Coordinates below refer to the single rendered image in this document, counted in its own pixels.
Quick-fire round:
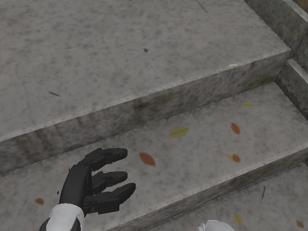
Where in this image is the right robot thigh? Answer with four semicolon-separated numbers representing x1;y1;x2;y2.
196;221;235;231

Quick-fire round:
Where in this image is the robot left forearm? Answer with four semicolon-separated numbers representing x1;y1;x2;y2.
39;203;85;231

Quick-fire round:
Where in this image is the left robot hand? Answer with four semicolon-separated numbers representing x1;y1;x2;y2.
57;147;136;218

